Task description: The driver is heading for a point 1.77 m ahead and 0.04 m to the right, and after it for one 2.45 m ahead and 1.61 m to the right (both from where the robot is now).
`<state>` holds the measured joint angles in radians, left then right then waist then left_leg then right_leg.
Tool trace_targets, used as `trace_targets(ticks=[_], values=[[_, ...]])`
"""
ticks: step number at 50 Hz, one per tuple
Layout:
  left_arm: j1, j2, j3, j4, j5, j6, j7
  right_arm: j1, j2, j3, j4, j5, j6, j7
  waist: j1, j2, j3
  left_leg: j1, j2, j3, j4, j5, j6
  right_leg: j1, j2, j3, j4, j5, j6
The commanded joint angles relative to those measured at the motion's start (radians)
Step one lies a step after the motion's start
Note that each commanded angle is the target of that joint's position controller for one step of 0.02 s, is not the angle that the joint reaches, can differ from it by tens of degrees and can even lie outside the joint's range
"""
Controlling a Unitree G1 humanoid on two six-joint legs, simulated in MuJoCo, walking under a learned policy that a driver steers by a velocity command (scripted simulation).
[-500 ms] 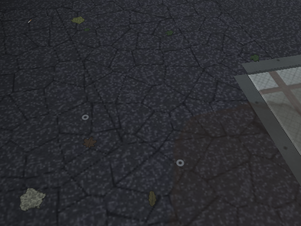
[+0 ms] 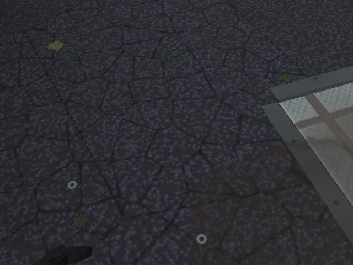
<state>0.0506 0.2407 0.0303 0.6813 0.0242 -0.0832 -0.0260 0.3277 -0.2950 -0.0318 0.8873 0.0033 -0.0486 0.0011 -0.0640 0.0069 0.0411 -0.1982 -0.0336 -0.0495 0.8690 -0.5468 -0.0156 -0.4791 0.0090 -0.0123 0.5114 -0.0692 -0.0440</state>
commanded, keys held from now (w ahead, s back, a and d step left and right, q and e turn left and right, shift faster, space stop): no key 1.00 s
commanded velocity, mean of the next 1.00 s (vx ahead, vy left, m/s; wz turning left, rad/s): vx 0.04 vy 0.00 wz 0.00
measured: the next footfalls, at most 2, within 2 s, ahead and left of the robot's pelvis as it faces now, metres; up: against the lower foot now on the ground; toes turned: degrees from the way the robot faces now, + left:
left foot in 0.24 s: +0.11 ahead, +0.15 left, +0.00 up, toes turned +0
left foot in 1.98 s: +0.54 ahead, +0.14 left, +0.00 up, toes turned +2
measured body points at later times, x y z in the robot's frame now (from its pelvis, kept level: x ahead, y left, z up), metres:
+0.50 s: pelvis +0.08 +0.02 +0.01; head +0.09 +0.02 +0.46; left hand +0.18 +0.27 -0.13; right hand +0.15 -0.24 -0.12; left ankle +0.07 +0.15 -0.72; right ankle +0.12 -0.10 -0.72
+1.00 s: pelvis +0.10 +0.02 +0.01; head +0.11 +0.02 +0.46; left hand +0.17 +0.28 -0.13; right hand +0.14 -0.23 -0.14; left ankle +0.07 +0.15 -0.72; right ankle +0.12 -0.10 -0.72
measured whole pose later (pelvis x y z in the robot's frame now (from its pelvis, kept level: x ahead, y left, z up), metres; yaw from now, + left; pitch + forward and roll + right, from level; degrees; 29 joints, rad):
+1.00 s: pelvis +0.10 +0.02 +0.01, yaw -1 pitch -2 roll +0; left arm 0.14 0.22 0.04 1.09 0.00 0.02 0.04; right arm 0.22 -0.22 -0.02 1.05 -0.01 0.00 -0.04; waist 0.00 0.00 0.04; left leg -0.15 0.01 0.00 0.48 -0.30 -0.01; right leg -0.23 -0.01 0.00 0.48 -0.23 0.01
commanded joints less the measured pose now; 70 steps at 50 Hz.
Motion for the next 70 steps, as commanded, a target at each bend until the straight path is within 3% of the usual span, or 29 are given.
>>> trace_targets(ticks=[1,2,3,4,6,9,11,12,13,14,16,17,20,25,34,63,65,67,70], values=[[0.176,0.123,0.034,0.002,-0.021,0.024,0.007,0.052,-0.125,-0.022,-0.049,0.020,0.004,0.000,0.094,-0.098,-0.303,-0.368,0.071,-0.054,0.329,-0.095,-0.039,0.579,-0.331,0.361,-0.073,0.570,-0.253],[0.110,0.106,0.026,0.002,-0.017,0.027,0.006,0.005,-0.111,-0.024,-0.055,0.011,0.023,-0.010,0.072,-0.062,-0.208,-0.356,0.098,-0.040,0.259,-0.049,-0.048,0.432,-0.296,0.312,-0.124,0.447,-0.226],[0.059,0.100,0.023,0.003,-0.011,0.029,0.007,0.008,-0.100,-0.027,-0.052,0.002,0.045,-0.020,0.037,-0.077,-0.168,-0.274,0.122,-0.037,0.171,-0.007,-0.054,0.298,-0.264,0.267,-0.170,0.342,-0.199],[0.023,0.116,0.030,0.008,0.000,0.034,0.006,0.030,-0.073,-0.021,-0.043,0.000,0.061,-0.027,0.013,-0.114,-0.143,-0.184,0.110,-0.008,0.087,0.034,-0.062,0.190,-0.232,0.223,-0.208,0.269,-0.185],[0.003,0.118,0.033,0.021,0.009,0.037,0.010,0.054,-0.041,-0.014,-0.026,-0.009,0.073,-0.038,0.004,-0.149,-0.156,-0.073,0.095,0.018,-0.037,0.102,-0.065,0.122,-0.203,0.172,-0.233,0.201,-0.185],[0.001,0.115,0.031,0.050,-0.003,0.045,0.021,0.028,-0.045,-0.017,-0.016,-0.014,0.079,-0.038,0.011,-0.133,-0.170,0.031,0.089,0.033,-0.202,0.302,-0.038,0.093,-0.194,0.160,-0.253,-0.084,-0.163],[0.007,0.096,0.022,0.072,-0.010,0.053,0.025,0.004,-0.046,-0.019,-0.017,-0.031,0.079,-0.034,0.006,-0.121,-0.126,0.099,0.075,0.047,-0.306,0.371,-0.009,0.031,-0.156,0.151,-0.260,-0.370,-0.102],[0.034,0.074,0.013,0.093,-0.007,0.055,0.025,-0.017,-0.055,-0.019,-0.030,-0.041,0.078,-0.035,0.010,-0.101,-0.086,0.101,0.101,0.015,-0.368,0.383,0.012,0.006,-0.132,0.148,-0.256,-0.472,-0.053],[0.059,0.072,0.012,0.105,-0.002,0.057,0.025,-0.040,-0.093,-0.023,-0.049,-0.039,0.075,-0.040,0.034,-0.046,-0.033,0.051,0.156,-0.045,-0.446,0.334,0.041,0.012,-0.092,0.126,-0.211,-0.495,-0.010],[0.099,0.077,0.018,0.110,-0.009,0.062,0.030,-0.078,-0.147,-0.039,-0.034,-0.023,0.072,-0.042,0.086,0.091,0.004,-0.102,0.148,-0.045,-0.468,0.117,0.065,0.096,-0.031,0.057,-0.180,-0.401,0.021],[0.080,0.090,0.022,0.124,-0.007,0.067,0.043,-0.108,-0.063,-0.020,-0.026,-0.029,0.051,-0.038,0.079,0.117,0.013,-0.218,0.129,-0.045,-0.533,0.032,0.039,0.241,-0.027,0.039,-0.104,-0.258,0.029],[0.093,0.082,0.021,0.138,-0.008,0.070,0.047,-0.121,-0.056,-0.017,-0.022,-0.028,0.041,-0.035,0.086,0.122,0.011,-0.216,0.122,-0.038,-0.531,0.084,0.025,0.264,-0.032,0.041,-0.096,-0.218,0.022],[0.108,0.081,0.023,0.172,-0.008,0.070,0.048,-0.094,-0.054,-0.016,0.001,-0.015,0.021,-0.033,0.071,0.063,-0.025,-0.126,0.111,-0.020,-0.484,0.247,0.013,0.261,-0.037,0.043,-0.088,-0.126,0.008],[0.102,0.083,0.025,0.221,-0.018,0.069,0.046,-0.074,-0.054,-0.014,0.032,-0.010,0.022,-0.035,0.057,0.014,-0.067,-0.050,0.099,0.000,-0.443,0.424,0.023,0.291,-0.041,0.038,-0.066,0.026,0.013],[0.105,0.094,0.027,0.302,-0.024,0.088,0.061,-0.081,-0.040,-0.011,0.080,-0.007,0.034,-0.034,0.061,-0.006,-0.058,-0.021,0.082,0.020,-0.449,0.503,0.026,0.328,-0.045,0.036,-0.059,0.091,0.018],[0.123,0.071,0.015,0.429,-0.025,0.096,0.070,-0.016,-0.001,0.004,0.182,-0.008,0.037,-0.045,0.068,-0.006,0.003,-0.049,0.060,0.045,-0.499,0.341,0.020,0.300,-0.039,0.031,-0.102,-0.053,0.027],[0.150,0.071,0.017,0.443,-0.030,0.099,0.073,0.014,-0.004,0.000,0.196,-0.001,0.041,-0.049,0.067,0.001,-0.003,-0.062,0.041,0.057,-0.497,0.092,0.038,0.284,-0.008,0.003,-0.085,-0.323,0.017],[0.148,0.084,0.023,0.434,-0.036,0.091,0.074,0.008,-0.029,-0.009,0.178,0.006,0.040,-0.055,0.063,0.014,0.070,-0.128,0.061,0.016,-0.503,-0.167,0.079,0.179,-0.001,0.006,-0.058,-0.585,-0.007],[0.122,0.044,0.018,0.407,-0.038,0.048,0.058,0.079,-0.053,-0.023,0.180,0.020,0.011,-0.047,0.034,0.080,0.106,-0.083,0.176,-0.156,-0.570,-0.243,0.154,0.062,-0.004,-0.004,0.052,-0.497,-0.010]])
Over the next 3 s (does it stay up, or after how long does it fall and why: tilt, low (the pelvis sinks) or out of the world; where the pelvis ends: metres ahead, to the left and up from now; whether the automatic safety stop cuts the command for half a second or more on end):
stays up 0.94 0.01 0.01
